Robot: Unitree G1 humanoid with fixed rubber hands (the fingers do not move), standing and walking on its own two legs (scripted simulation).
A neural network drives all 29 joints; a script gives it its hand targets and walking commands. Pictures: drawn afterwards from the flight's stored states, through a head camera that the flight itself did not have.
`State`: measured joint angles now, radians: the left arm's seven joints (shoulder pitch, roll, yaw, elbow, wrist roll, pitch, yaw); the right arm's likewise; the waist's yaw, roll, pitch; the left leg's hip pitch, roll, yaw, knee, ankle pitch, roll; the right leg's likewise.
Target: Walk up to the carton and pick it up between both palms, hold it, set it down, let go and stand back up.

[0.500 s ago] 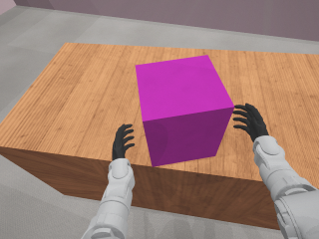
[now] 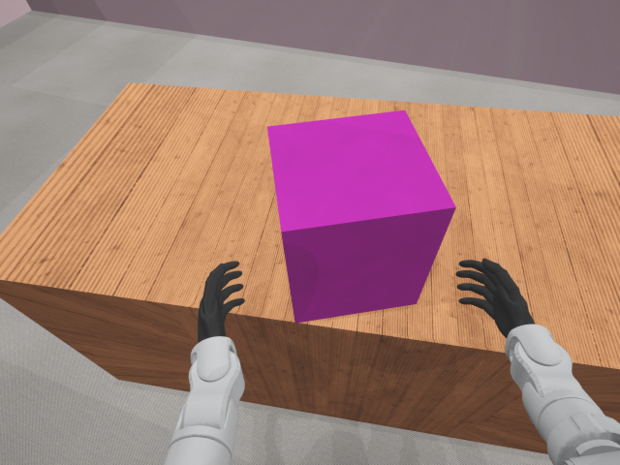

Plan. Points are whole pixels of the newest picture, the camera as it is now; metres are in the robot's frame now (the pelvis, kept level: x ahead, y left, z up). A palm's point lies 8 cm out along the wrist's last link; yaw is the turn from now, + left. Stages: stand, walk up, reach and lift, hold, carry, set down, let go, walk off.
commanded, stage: set down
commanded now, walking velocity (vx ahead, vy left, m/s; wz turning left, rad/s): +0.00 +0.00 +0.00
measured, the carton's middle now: (347, 222) +0.48 +0.02 +0.00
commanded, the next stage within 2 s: none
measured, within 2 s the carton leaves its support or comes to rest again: neither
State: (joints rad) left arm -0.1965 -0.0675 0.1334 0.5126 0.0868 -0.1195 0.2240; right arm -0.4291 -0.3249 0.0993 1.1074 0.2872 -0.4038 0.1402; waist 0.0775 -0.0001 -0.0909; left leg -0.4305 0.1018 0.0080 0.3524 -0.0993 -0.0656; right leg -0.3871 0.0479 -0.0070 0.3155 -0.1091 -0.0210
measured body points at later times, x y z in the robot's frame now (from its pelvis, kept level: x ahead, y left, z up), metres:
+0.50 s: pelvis +0.00 +0.00 +0.00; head +0.00 +0.02 +0.45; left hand +0.25 +0.18 +0.01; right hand +0.28 -0.24 -0.01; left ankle +0.03 +0.16 -0.74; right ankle +0.02 -0.10 -0.74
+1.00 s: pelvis +0.02 -0.01 +0.00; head +0.02 +0.02 +0.45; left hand +0.23 +0.18 -0.01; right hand +0.24 -0.24 -0.02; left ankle +0.03 +0.16 -0.74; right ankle +0.02 -0.10 -0.74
